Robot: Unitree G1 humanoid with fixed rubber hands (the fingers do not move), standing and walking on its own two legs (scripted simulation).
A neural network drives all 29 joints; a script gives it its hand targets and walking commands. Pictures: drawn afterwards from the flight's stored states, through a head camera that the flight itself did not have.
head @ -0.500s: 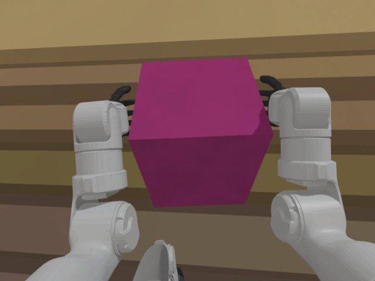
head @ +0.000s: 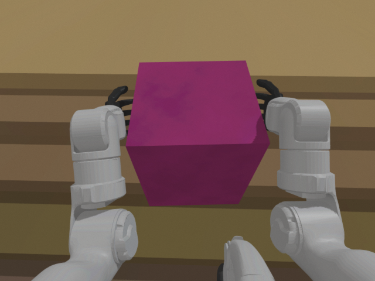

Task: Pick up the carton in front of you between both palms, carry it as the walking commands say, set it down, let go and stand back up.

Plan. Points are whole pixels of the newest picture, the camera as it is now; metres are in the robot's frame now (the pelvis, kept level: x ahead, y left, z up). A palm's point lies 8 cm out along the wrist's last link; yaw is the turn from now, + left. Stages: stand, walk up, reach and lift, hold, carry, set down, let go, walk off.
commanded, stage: carry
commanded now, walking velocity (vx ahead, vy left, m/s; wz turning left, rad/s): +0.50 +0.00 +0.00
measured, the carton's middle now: (193, 139) +0.38 +0.00 +0.11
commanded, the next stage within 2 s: none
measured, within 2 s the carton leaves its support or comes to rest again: neither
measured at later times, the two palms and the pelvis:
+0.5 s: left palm out of the picture +0.65 +0.15 +0.31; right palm out of the picture +0.66 -0.15 +0.31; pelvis +0.29 +0.01 +0.11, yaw +0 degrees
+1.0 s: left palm out of the picture +0.95 +0.16 +0.40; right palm out of the picture +0.95 -0.14 +0.41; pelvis +0.58 +0.01 +0.22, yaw +0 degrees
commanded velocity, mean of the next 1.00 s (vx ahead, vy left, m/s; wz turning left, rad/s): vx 0.50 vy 0.00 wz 0.00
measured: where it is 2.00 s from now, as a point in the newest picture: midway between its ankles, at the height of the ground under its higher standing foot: (181, 88)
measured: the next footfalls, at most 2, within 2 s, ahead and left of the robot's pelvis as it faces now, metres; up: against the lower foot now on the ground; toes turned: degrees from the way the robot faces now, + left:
left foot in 0.52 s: +0.51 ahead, +0.14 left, +0.22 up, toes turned +6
right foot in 1.00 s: +0.77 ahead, -0.10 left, +0.33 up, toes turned -6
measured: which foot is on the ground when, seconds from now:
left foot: down 0.00-0.04, up 0.06-0.50, down 0.52-1.00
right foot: down 0.00-0.54, up 0.56-0.98, down 1.00-1.00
